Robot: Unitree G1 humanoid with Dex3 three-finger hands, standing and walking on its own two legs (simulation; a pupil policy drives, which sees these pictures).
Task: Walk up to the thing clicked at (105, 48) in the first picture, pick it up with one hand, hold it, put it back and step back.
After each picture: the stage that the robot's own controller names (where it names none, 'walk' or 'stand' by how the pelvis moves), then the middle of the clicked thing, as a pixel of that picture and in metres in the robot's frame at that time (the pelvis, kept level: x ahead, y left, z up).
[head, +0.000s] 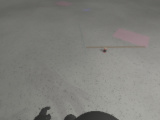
stand; (105, 50) +1.51 -0.33 -0.72
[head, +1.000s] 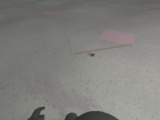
walk; (92, 54) +1.40 +0.06 -0.69
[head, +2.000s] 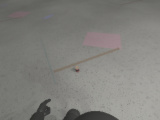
walk; (77, 69) +0.85 +0.27 -0.70
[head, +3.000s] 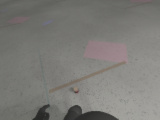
walk; (76, 90) +0.49 +0.24 -0.71
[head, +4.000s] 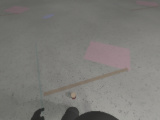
stand; (73, 96) +0.37 +0.20 -0.70
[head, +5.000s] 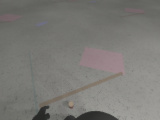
stand; (71, 105) +0.31 +0.19 -0.72
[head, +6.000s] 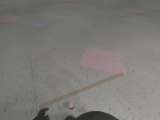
stand; (71, 106) +0.30 +0.19 -0.72
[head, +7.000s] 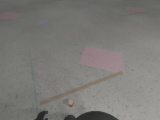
stand; (70, 103) +0.32 +0.20 -0.73
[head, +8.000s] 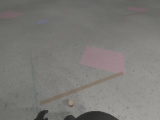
stand; (71, 103) +0.32 +0.19 -0.73
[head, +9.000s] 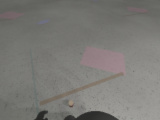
stand; (71, 103) +0.31 +0.19 -0.73
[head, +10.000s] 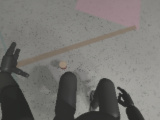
go down; (63, 65) +0.39 +0.23 -0.37
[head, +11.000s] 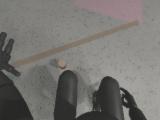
go down; (62, 64) +0.39 +0.24 -0.30
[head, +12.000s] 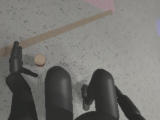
close in; (40, 61) +0.37 +0.27 -0.22
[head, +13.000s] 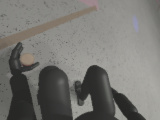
close; (27, 61) +0.37 +0.28 -0.22
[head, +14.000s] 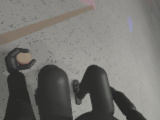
close; (24, 59) +0.37 +0.28 -0.22
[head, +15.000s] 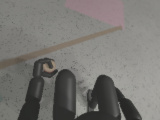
lift; (49, 68) +0.31 +0.28 -0.11
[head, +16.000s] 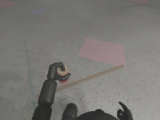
hold; (63, 74) +0.32 +0.18 +0.03
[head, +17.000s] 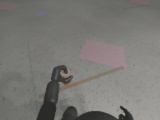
hold; (66, 77) +0.32 +0.17 +0.00
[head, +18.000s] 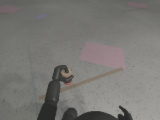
hold; (67, 76) +0.32 +0.17 +0.00
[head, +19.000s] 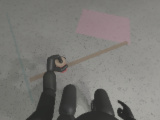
crouch; (61, 65) +0.39 +0.20 -0.06
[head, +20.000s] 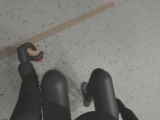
lower; (36, 54) +0.42 +0.28 -0.19
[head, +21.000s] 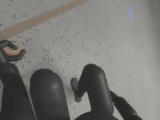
lower; (14, 52) +0.42 +0.31 -0.22
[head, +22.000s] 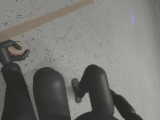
lower; (18, 52) +0.41 +0.31 -0.22
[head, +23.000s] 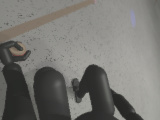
lower; (19, 52) +0.40 +0.30 -0.22
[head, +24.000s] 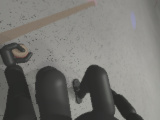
lower; (21, 54) +0.40 +0.30 -0.22
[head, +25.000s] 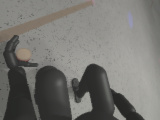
withdraw; (23, 56) +0.39 +0.28 -0.22
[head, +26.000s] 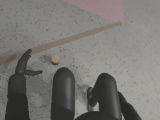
stand; (55, 60) +0.41 +0.25 -0.27
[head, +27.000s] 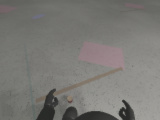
stand; (69, 99) +0.35 +0.18 -0.64
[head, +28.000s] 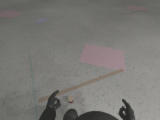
stand; (70, 99) +0.36 +0.20 -0.67
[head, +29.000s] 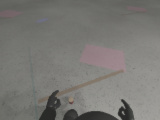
stand; (71, 100) +0.35 +0.19 -0.67
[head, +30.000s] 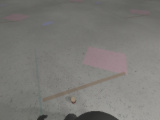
stand; (73, 100) +0.38 +0.18 -0.72
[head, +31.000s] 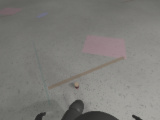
walk; (76, 85) +0.49 +0.21 -0.71
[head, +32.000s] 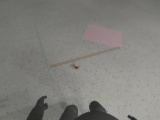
walk; (76, 66) +0.77 +0.15 -0.71
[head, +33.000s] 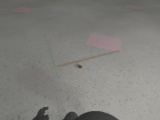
stand; (80, 65) +0.99 +0.17 -0.70
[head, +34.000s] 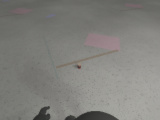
stand; (79, 65) +0.98 +0.19 -0.72
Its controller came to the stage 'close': yes
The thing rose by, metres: 0.71
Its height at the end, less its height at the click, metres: +0.00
